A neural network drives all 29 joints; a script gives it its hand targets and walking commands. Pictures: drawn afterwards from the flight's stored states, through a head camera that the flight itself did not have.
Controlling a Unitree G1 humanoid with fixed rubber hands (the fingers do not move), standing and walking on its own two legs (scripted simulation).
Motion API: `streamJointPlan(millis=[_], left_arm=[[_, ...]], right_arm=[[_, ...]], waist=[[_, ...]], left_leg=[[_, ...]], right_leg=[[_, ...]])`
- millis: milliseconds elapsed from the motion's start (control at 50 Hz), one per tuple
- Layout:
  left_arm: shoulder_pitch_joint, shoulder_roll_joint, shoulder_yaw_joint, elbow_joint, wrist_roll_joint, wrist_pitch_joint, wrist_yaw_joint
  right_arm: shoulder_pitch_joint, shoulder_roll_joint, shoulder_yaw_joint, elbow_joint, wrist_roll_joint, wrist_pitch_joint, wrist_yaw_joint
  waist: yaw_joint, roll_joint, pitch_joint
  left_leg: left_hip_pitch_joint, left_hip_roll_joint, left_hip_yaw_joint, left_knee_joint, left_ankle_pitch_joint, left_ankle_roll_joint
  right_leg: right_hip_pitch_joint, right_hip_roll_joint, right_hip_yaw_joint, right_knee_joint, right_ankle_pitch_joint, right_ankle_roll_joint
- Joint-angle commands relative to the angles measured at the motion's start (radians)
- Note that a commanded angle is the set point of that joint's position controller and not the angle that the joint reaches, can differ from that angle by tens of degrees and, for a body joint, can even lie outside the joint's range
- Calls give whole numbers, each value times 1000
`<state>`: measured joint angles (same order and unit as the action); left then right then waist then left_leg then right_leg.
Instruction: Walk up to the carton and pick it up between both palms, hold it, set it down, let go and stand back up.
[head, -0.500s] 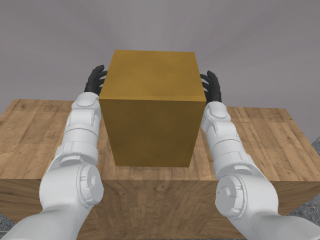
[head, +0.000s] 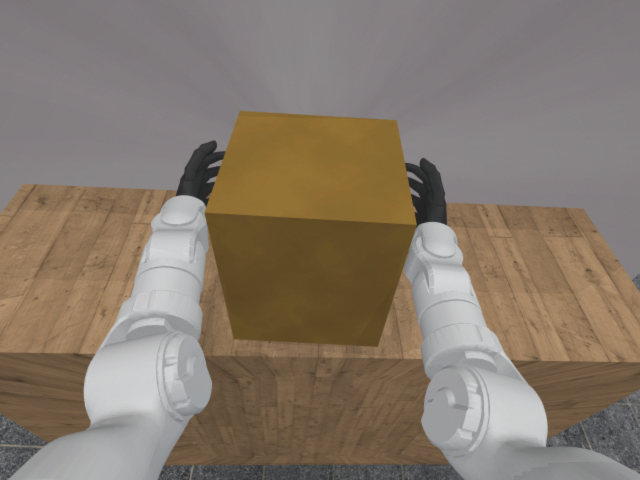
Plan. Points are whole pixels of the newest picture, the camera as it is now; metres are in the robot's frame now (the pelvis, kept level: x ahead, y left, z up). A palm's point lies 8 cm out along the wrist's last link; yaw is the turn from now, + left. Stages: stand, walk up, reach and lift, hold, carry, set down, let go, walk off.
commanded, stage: set down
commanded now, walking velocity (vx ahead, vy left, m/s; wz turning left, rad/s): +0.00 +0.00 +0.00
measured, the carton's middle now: (311, 234) +0.42 +0.01 +0.07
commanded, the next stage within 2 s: none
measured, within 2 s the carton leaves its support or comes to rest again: rests again in 0.38 s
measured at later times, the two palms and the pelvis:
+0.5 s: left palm (190, 217) +0.42 +0.17 +0.10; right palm (419, 235) +0.39 -0.13 +0.10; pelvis +0.00 +0.00 +0.00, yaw +0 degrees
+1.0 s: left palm (192, 218) +0.42 +0.17 +0.10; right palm (419, 243) +0.38 -0.13 +0.09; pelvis +0.00 +0.00 +0.00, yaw +1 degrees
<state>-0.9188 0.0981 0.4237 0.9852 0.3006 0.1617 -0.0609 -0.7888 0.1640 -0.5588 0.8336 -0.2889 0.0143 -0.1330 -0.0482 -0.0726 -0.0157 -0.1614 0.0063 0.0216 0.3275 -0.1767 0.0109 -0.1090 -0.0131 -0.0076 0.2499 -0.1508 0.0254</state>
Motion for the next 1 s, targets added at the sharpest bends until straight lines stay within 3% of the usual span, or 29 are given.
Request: streamJointPlan(millis=[0, 60, 80, 120, 140, 160, 240, 320, 400, 500, 540, 580, 620, 680, 740, 760, 780, 800, 820, 980], left_arm=[[-626, -534, -187, -91, -27, -73, -145], [-608, -532, -174, -67, -11, -71, -156], [-592, -515, -160, -40, -6, -68, -160], [-576, -531, -179, -72, -10, -77, -160], [-600, -532, -175, -94, -13, -87, -156], [-593, -533, -179, -86, -15, -93, -157], [-569, -534, -179, -98, -8, -96, -161], [-574, -560, -209, -112, -14, -108, -159], [-597, -584, -249, -140, -16, -135, -138], [-539, -567, -204, -89, 19, -112, -138], [-559, -574, -213, -84, 5, -119, -142], [-563, -558, -179, -53, 22, -130, -148], [-547, -556, -177, -65, 29, -142, -142], [-552, -548, -149, -69, 41, -143, -147], [-542, -565, -158, -81, 42, -147, -145], [-520, -555, -143, -60, 50, -147, -145], [-503, -557, -142, -56, 54, -143, -149], [-525, -547, -169, -59, 32, -143, -165], [-513, -552, -169, -56, 29, -145, -172], [-471, -540, -128, -39, 65, -148, -174]], right_arm=[[-715, 466, 356, -144, 0, -83, 138], [-700, 469, 336, -146, -21, -85, 135], [-687, 467, 335, -133, -28, -82, 132], [-668, 466, 330, -144, -30, -93, 130], [-676, 480, 341, -151, -30, -101, 131], [-673, 484, 342, -150, -36, -108, 130], [-624, 494, 357, -136, -38, -110, 133], [-625, 502, 343, -156, -54, -135, 127], [-604, 504, 347, -108, -59, -164, 131], [-633, 462, 331, -117, -44, -167, 145], [-646, 476, 315, -140, -68, -177, 139], [-639, 489, 302, -129, -88, -175, 137], [-600, 483, 294, -95, -91, -176, 142], [-599, 505, 293, -108, -102, -172, 141], [-591, 492, 275, -102, -112, -185, 142], [-571, 495, 283, -85, -111, -183, 143], [-570, 486, 279, -93, -108, -183, 140], [-510, 492, 263, -58, -113, -172, 129], [-520, 486, 265, -70, -112, -173, 127], [-485, 461, 261, -80, -124, -184, 134]], waist=[[25, 111, -544], [24, 115, -524], [21, 92, -486], [12, 98, -509], [29, 93, -539], [18, 83, -538], [21, 89, -495], [9, 113, -553], [0, 152, -578], [44, 140, -501], [22, 114, -521], [31, 97, -511], [30, 125, -515], [32, 90, -509], [23, 111, -510], [37, 108, -480], [28, 102, -455], [-25, 98, -424], [-2, 110, -426], [15, 108, -378]], left_leg=[[143, -31, 105, 10, 422, -70], [107, -35, 110, -16, 346, -60], [102, -36, 118, -19, 327, -51], [130, -30, 114, -10, 382, -64], [136, -27, 114, -5, 404, -64], [142, -31, 115, 4, 420, -62], [120, -29, 118, -7, 401, -57], [131, -27, 112, -1, 406, -65], [199, -17, 107, 36, 522, -92], [172, -12, 110, 17, 465, -81], [152, -16, 116, 11, 425, -74], [104, -23, 124, -8, 353, -56], [110, -19, 123, -11, 371, -64], [78, -27, 128, -28, 324, -45], [109, -20, 124, -18, 370, -59], [122, -20, 125, -15, 378, -57], [122, -21, 122, -17, 366, -56], [146, -15, 113, -22, 334, -63], [136, -18, 118, -20, 335, -65], [145, -11, 116, -26, 325, -60]], right_leg=[[273, 36, -81, 70, 438, 28], [276, 28, -80, 66, 410, 35], [280, 28, -77, 67, 409, 39], [262, 37, -91, 69, 435, 35], [259, 41, -94, 70, 422, 34], [259, 38, -88, 72, 454, 39], [284, 34, -81, 76, 460, 39], [261, 33, -89, 67, 438, 35], [211, 44, -105, 65, 437, 21], [187, 46, -105, 44, 316, 9], [198, 41, -97, 39, 325, 17], [230, 28, -90, 46, 337, 25], [243, 30, -93, 55, 343, 20], [262, 24, -89, 52, 347, 33], [237, 32, -98, 57, 352, 29], [241, 33, -98, 52, 348, 26], [229, 33, -96, 46, 338, 28], [226, 35, -99, 32, 336, 34], [215, 34, -98, 32, 328, 30], [189, 37, -112, 17, 261, 27]])
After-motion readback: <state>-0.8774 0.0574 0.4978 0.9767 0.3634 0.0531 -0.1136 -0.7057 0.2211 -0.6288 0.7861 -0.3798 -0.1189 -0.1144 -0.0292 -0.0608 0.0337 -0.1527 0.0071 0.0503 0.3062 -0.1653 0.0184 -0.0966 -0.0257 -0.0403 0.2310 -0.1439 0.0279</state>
